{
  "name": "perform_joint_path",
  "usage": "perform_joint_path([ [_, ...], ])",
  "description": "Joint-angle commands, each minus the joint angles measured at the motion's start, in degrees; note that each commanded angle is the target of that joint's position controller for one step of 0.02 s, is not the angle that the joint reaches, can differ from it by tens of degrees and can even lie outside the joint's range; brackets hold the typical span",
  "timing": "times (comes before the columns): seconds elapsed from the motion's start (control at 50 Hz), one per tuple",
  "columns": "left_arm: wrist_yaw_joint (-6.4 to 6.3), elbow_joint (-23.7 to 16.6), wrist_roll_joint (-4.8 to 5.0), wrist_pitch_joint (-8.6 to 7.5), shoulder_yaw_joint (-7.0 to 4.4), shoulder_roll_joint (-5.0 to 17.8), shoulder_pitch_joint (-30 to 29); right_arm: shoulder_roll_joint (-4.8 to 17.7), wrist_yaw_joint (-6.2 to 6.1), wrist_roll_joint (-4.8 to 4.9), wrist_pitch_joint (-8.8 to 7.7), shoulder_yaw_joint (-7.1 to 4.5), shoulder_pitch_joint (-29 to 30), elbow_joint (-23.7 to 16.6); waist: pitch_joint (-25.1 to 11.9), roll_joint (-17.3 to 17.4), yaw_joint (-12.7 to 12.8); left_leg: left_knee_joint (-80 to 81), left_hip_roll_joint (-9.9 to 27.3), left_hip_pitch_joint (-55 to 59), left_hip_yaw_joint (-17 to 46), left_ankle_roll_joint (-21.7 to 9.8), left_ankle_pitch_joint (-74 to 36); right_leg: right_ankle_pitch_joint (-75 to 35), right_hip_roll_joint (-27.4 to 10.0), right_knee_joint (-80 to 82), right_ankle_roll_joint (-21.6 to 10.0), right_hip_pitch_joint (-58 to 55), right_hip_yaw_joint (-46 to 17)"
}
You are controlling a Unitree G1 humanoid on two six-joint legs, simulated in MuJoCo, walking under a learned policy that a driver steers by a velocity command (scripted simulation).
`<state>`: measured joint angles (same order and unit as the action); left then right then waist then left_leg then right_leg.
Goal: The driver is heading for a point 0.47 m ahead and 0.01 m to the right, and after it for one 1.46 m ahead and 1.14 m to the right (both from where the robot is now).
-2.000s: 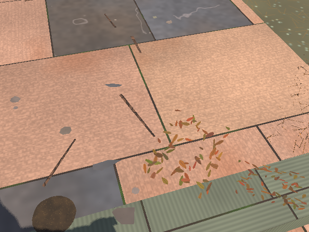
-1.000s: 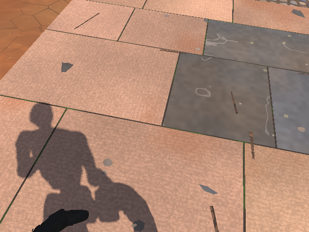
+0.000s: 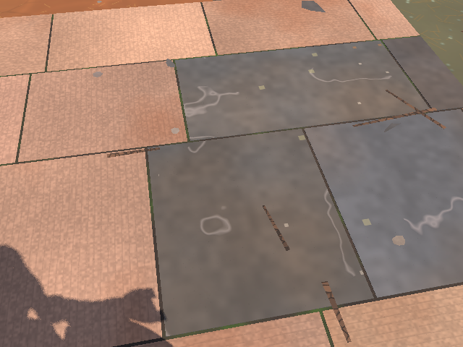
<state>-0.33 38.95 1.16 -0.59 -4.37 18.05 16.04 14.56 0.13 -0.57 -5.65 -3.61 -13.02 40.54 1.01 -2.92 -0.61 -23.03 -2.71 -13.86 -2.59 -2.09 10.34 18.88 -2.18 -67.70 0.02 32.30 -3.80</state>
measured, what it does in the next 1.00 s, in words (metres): walks ahead, turning right: right foot, then left foot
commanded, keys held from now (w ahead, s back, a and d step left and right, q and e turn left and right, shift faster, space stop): w+e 0.30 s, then w+q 0.18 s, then w+e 0.52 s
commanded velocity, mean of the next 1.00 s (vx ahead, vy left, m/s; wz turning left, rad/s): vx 0.50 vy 0.00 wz -0.40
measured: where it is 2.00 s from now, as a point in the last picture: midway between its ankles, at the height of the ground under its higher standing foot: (361, 215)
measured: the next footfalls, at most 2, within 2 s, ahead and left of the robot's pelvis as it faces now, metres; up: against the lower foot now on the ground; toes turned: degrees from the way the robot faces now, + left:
right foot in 0.34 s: +0.31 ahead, -0.19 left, +0.00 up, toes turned -14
left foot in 0.84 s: +0.66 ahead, -0.04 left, +0.00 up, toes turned -20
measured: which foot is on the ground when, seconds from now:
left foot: down 0.00-0.34, up 0.36-0.82, down 0.84-1.00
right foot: up 0.00-0.32, down 0.34-0.86, up 0.88-1.00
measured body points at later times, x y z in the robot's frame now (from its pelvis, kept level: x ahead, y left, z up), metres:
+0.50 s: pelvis +0.25 -0.10 +0.00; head +0.29 -0.11 +0.45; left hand +0.45 +0.13 -0.10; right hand +0.29 -0.39 -0.13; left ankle +0.24 +0.07 -0.65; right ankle +0.27 -0.18 -0.74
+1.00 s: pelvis +0.54 -0.11 +0.00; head +0.57 -0.11 +0.44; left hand +0.70 +0.13 -0.13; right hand +0.57 -0.41 -0.10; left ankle +0.62 -0.03 -0.74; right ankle +0.40 -0.21 -0.65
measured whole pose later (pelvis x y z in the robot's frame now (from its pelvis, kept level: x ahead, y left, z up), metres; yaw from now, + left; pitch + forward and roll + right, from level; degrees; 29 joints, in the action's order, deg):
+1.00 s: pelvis +0.54 -0.11 +0.00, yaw -23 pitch +2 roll +1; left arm -0.8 44.0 1.7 -1.7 -4.2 17.2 19.3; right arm 14.4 1.2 -0.7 -5.7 -3.0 -9.1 44.4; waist 1.6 -2.4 0.6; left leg -27.1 -0.3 -18.9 -4.3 -1.4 9.8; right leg 21.7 -1.7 -67.9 -1.4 25.4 -3.8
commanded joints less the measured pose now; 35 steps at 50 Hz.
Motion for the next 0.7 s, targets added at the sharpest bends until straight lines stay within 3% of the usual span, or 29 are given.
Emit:
perform_joint_path([
  [0.02, 0.18, -4.7, -0.24, -0.28, -0.25, 1.2, -0.7, 6.9, 0.08, 0.12, -1.30, -1.77, 1.3, -1.7, 0.4, 7.6, 0.6, 13.8, 16.8, 4.1, 12.8, -9.8, -7.7, -4.4, -4.4, 2.6, 1.0, 8.4, -2.2],
  [0.14, 1.87, -6.4, 0.02, -1.29, 0.57, 0.4, -9.7, 10.2, -0.22, 0.53, -0.56, -2.45, -0.9, 1.5, 1.1, 5.7, -2.4, 13.6, 15.8, 8.2, 1.8, -8.0, -14.2, -19.4, -4.2, 20.4, 0.3, 7.3, 0.6],
  [0.2, 2.86, -8.5, 0.27, -1.48, 0.83, 0.3, -14.9, 11.9, -0.24, 1.24, 0.18, -2.87, -3.7, 3.1, 2.3, 5.6, -4.3, 12.9, 17.2, 12.4, -0.3, -7.1, -13.9, -18.9, -3.4, 26.6, -0.8, 7.0, 2.8],
  [0.24, 3.34, -10.0, 0.30, -1.37, 0.63, 0.9, -16.7, 13.0, -0.27, 1.83, 0.85, -3.23, -4.6, 4.0, 2.8, 6.2, -4.2, 10.9, 18.6, 16.0, -1.4, -6.2, -17.3, -14.5, -2.6, 29.0, -2.2, 6.8, 4.3],
  [0.28, 3.55, -10.5, -0.05, -1.09, -0.14, 2.3, -15.0, 14.4, -0.52, 2.31, 1.54, -3.67, -4.2, 4.1, 1.0, 7.8, -2.1, 4.8, 18.7, 17.7, -4.1, -4.8, -33.1, -8.2, 0.4, 30.9, -4.4, 1.2, 7.4],
  [0.3, 3.42, -9.8, -0.31, -0.84, -1.05, 3.8, -11.1, 15.2, -0.76, 2.52, 1.88, -3.92, -3.8, 4.0, -1.8, 8.5, 0.5, -1.9, 18.0, 17.5, -5.9, -3.9, -43.1, -6.6, 2.9, 32.3, -5.8, -5.3, 9.5],
  [0.32, 2.97, -7.3, -0.35, -0.82, -2.48, 5.8, -2.2, 14.0, -0.91, 2.71, 2.09, -3.32, -4.6, 4.4, -6.5, 6.8, 5.2, -12.7, 16.2, 12.5, -7.6, -2.6, -45.9, -10.7, 5.4, 36.8, -8.0, -19.8, 9.6],
  [0.34, 1.88, -5.0, -0.33, -0.51, -3.99, 9.5, 8.3, 11.0, -0.93, 1.25, 1.69, -1.82, -5.8, 3.9, -12.6, 1.4, 9.6, -28.9, 14.2, -2.1, -7.9, -0.6, -29.0, -12.6, -1.3, 37.2, -11.3, -39.4, -1.4],
  [0.36, 1.58, -4.9, 0.01, -1.20, -4.33, 15.7, 7.8, 3.3, 0.33, -0.46, 0.31, 1.13, -11.8, 1.4, -19.7, -13.8, 3.4, -49.0, 3.8, -26.0, -3.8, 2.6, 22.0, -4.9, -18.0, 43.0, -21.9, -56.8, -33.4],
  [0.38, 1.59, -5.4, -0.40, -1.64, -2.95, 10.0, 10.7, 9.4, 0.96, 1.87, -1.01, -0.28, -7.1, 3.0, -24.4, -5.4, 8.5, -55.3, 4.5, -29.9, 6.6, 1.8, 22.8, -0.9, -20.1, 48.5, -21.8, -56.4, -39.2],
  [0.4, 1.73, -4.7, -1.11, -2.27, -2.11, 8.2, 7.8, 11.4, 1.09, 3.87, -1.37, -0.96, -1.0, 1.0, -15.3, -3.6, 8.6, -55.7, 6.7, -33.5, 6.0, 1.0, 18.0, -7.1, -18.2, 48.7, -18.8, -49.5, -29.0],
  [0.42, 1.65, -4.5, -0.97, -2.61, -1.55, 6.7, 3.8, 10.3, 0.68, 3.31, -1.40, -0.56, 0.7, 0.7, -10.5, -0.3, 6.1, -51.5, 9.4, -31.6, 5.7, 0.8, 12.7, -13.1, -15.8, 49.0, -16.6, -41.0, -21.2],
  [0.44, 1.70, -4.4, -1.19, -2.88, -0.90, 4.6, 0.4, 10.0, 0.43, 2.14, -1.01, -0.70, 1.0, 1.2, -7.1, 0.1, 4.0, -48.0, 10.9, -28.8, 5.8, 1.2, 9.8, -17.9, -13.6, 50.3, -15.3, -34.1, -15.7],
  [0.48, 1.79, -4.1, -1.77, -3.88, -0.39, 2.8, -2.3, 8.8, 0.54, 2.27, 0.77, -0.86, -3.0, 2.8, -5.4, -1.4, 0.7, -45.5, 12.1, -22.4, 6.8, 1.8, 5.6, -20.1, -11.7, 54.6, -14.4, -26.4, -9.8],
  [0.54, 1.82, -1.9, -1.23, -5.06, -0.63, 4.1, -1.6, 6.8, -0.13, 0.77, 1.93, -0.60, -0.9, 2.0, -2.0, 0.6, -0.6, -39.6, 11.8, -23.7, 5.7, 3.4, 0.7, -26.0, -10.2, 58.1, -15.2, -22.5, -6.4],
  [0.6, 0.91, -0.2, -0.83, -4.55, -0.84, 4.7, 0.4, 5.4, 0.05, 0.12, 1.35, -0.16, 5.0, 0.1, 0.0, 1.0, 0.8, -27.9, 10.8, -26.4, 5.2, 4.7, -8.3, -28.4, -8.0, 58.6, -14.2, -24.2, -3.5],
  [0.66, 0.22, 1.6, -0.34, -3.88, -1.26, 6.0, 3.5, 3.9, 0.91, 0.59, 0.52, 0.49, 11.5, -1.4, 1.3, 0.3, 3.2, -15.7, 8.1, -23.4, 4.3, 4.9, -15.8, -23.5, -6.7, 58.5, -12.7, -24.4, -2.4],
  [0.7, 0.02, 3.0, 0.03, -3.52, -1.49, 6.6, 6.0, 4.1, 1.52, 0.97, 0.12, 0.55, 14.9, -2.4, 2.2, -0.1, 4.4, -11.4, 6.8, -22.2, 4.4, 4.7, -16.8, -20.6, -7.7, 57.5, -12.6, -25.8, -4.1],
])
